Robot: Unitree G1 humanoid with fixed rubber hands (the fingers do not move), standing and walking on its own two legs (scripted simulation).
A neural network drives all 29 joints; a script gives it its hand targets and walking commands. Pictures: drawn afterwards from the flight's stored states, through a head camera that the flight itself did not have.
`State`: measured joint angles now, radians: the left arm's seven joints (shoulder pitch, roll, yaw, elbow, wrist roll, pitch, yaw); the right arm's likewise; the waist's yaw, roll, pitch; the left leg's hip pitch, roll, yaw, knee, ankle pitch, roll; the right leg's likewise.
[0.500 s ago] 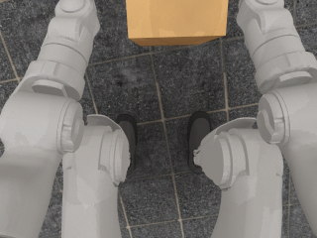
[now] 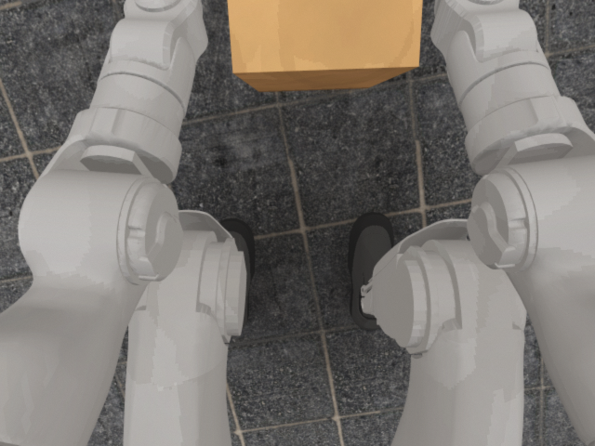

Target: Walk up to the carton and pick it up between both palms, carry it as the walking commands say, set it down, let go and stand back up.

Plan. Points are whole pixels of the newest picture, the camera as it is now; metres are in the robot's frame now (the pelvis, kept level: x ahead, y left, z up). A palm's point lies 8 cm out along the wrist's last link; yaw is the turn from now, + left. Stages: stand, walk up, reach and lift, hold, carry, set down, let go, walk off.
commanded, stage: reach and lift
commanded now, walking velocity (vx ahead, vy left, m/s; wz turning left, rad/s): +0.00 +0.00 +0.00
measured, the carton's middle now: out of the picture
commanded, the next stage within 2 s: none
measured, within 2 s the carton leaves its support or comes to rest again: leaves its support in 0.40 s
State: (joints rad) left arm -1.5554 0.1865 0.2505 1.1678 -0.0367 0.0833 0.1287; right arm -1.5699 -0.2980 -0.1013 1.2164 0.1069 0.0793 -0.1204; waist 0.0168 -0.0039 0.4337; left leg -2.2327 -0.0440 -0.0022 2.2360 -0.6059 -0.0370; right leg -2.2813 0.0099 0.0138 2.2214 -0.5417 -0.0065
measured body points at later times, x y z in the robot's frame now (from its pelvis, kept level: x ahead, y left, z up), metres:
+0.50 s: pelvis +0.01 +0.00 +0.00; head +0.37 +0.00 +0.26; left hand +0.56 +0.14 -0.17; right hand +0.57 -0.13 -0.17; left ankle +0.11 +0.12 -0.33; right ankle +0.12 -0.12 -0.33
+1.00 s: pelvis +0.01 +0.00 +0.03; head +0.35 -0.02 +0.31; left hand +0.55 +0.13 -0.10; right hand +0.56 -0.13 -0.11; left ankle +0.11 +0.12 -0.33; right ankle +0.12 -0.12 -0.33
